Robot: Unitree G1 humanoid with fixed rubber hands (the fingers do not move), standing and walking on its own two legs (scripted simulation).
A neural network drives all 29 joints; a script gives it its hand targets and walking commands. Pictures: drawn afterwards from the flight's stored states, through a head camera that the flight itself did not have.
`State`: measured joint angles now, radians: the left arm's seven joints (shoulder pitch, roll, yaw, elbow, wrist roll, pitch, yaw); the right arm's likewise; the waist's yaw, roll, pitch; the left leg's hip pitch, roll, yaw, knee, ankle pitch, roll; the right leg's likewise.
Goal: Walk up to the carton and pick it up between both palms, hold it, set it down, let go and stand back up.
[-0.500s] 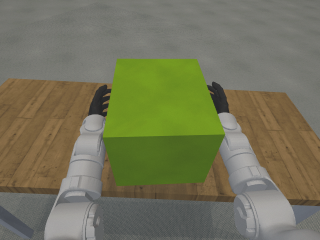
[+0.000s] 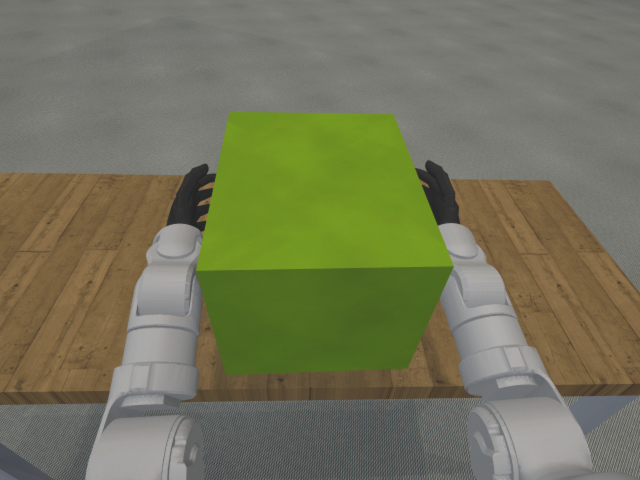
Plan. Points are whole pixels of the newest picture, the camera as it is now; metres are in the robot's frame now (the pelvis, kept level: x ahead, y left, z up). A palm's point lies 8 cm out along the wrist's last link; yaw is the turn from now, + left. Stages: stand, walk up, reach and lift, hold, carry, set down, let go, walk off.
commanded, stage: reach and lift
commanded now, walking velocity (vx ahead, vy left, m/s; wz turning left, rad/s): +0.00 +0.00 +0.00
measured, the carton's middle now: (315, 235) +0.38 +0.00 +0.13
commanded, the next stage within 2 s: hold in 0.62 s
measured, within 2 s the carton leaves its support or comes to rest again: neither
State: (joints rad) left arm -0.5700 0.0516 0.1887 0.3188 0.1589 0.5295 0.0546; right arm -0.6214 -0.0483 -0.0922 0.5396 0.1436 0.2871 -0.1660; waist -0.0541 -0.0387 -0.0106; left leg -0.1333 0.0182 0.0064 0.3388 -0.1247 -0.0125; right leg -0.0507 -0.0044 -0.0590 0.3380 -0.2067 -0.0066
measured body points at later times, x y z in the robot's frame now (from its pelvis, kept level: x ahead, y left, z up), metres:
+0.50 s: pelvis -0.01 +0.01 +0.00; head -0.04 +0.02 +0.45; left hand +0.38 +0.16 +0.17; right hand +0.37 -0.16 +0.17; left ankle +0.04 +0.12 -0.75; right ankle -0.01 -0.11 -0.75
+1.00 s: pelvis +0.00 +0.00 +0.00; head -0.05 +0.01 +0.45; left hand +0.37 +0.16 +0.19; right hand +0.37 -0.16 +0.19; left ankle +0.04 +0.12 -0.75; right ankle -0.01 -0.11 -0.75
